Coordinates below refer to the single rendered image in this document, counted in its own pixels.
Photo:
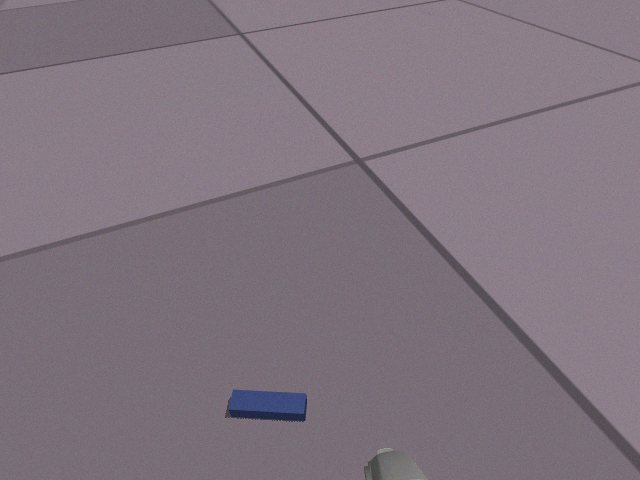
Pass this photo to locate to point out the carton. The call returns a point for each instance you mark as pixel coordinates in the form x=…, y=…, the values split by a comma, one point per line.
x=268, y=405

